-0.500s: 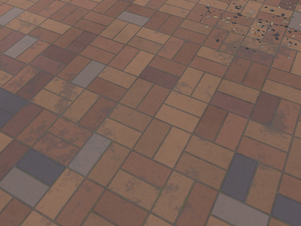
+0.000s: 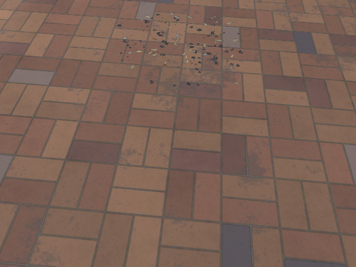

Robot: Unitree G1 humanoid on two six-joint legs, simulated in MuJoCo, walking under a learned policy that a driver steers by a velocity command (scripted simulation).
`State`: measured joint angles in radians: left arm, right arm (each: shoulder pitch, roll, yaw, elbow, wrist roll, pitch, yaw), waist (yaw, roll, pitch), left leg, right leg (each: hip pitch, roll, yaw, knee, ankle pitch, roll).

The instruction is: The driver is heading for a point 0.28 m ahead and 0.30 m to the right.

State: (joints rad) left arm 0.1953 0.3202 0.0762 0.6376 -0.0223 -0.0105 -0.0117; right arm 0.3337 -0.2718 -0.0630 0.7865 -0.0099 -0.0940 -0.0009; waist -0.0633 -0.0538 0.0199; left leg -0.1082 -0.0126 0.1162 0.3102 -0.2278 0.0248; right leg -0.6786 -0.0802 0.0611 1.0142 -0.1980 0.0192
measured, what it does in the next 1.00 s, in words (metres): walks ahead, turning right: right foot, then left foot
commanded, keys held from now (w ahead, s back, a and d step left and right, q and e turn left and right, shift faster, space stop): w+e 0.36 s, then no key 0.64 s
